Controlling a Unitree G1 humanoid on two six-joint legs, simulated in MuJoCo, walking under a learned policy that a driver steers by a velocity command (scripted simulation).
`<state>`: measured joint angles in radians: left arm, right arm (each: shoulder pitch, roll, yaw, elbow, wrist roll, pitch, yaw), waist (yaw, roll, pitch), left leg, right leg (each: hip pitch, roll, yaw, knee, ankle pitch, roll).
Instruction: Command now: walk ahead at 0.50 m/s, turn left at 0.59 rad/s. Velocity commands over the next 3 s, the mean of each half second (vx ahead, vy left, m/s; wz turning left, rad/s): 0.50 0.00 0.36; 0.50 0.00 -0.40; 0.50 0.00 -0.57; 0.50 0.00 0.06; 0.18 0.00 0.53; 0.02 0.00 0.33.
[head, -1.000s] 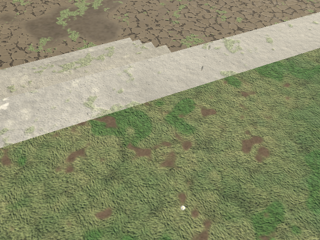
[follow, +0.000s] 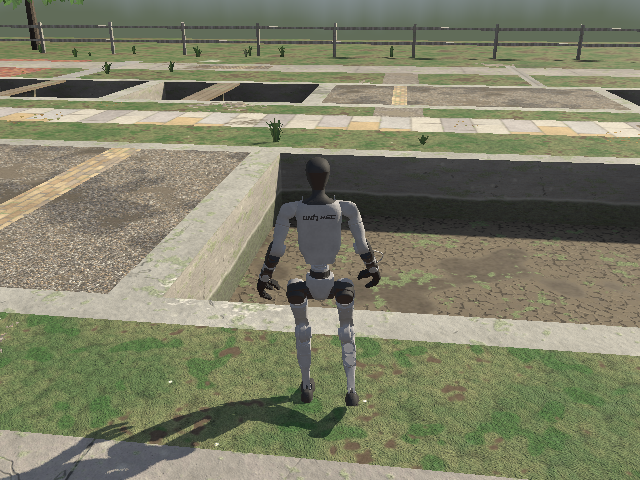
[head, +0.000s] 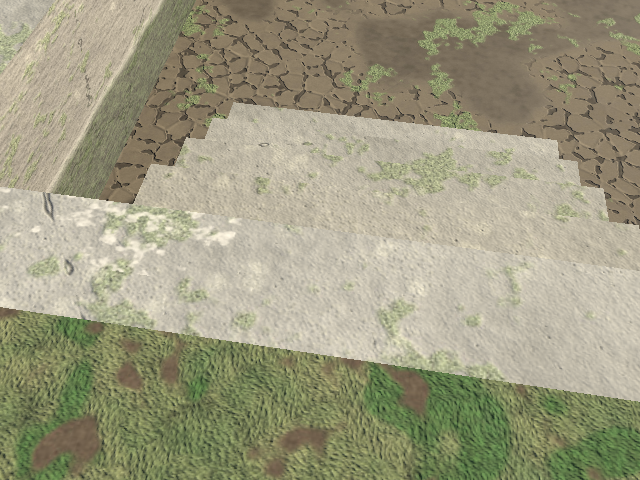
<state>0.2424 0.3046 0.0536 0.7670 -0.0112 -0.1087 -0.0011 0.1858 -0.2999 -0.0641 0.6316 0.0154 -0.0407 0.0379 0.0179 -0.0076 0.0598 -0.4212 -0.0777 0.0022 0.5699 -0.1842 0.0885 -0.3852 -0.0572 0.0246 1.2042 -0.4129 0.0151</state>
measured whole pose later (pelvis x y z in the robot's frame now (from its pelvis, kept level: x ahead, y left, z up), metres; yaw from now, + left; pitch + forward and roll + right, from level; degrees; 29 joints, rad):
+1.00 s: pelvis +0.53 +0.03 +0.01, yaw -6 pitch +1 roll +1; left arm 0.32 0.32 0.07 0.72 -0.03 -0.01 0.00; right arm 0.24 -0.25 -0.05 0.72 -0.01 -0.09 0.01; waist 0.00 -0.05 0.00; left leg -0.23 -0.02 0.04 0.42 -0.21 0.02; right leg -0.53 -0.04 0.07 1.15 -0.34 -0.01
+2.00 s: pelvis +1.05 -0.12 -0.12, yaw -19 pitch +2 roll -3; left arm 0.44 0.28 0.04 0.79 -0.01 -0.03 0.05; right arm 0.21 -0.28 -0.06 0.73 0.00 -0.05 0.08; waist 0.06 0.05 -0.03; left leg -0.46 0.04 -0.06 0.45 0.36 0.06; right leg -0.16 0.01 -0.05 1.20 -0.84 -0.01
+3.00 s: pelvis +1.22 -0.14 -0.17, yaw +8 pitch +1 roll +0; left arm 0.22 0.23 0.03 0.81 -0.01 0.03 0.00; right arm 0.20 -0.16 0.00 0.68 -0.02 0.06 0.02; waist 0.04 -0.03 -0.01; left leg -0.32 -0.04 -0.04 0.62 -0.31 0.01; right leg -0.31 -0.07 0.01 0.62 -0.33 0.06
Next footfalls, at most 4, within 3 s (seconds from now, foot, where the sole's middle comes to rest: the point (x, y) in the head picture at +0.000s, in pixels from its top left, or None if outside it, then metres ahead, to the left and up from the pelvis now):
0.38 right None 0.39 -0.12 -0.76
0.82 left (270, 400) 0.59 0.14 -0.76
1.32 right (410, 309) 0.82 -0.18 -0.76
2.00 left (350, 221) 1.22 -0.05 -0.93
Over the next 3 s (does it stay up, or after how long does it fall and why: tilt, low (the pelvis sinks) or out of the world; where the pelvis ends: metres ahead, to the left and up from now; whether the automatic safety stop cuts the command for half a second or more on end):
stays up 1.22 -0.14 -0.17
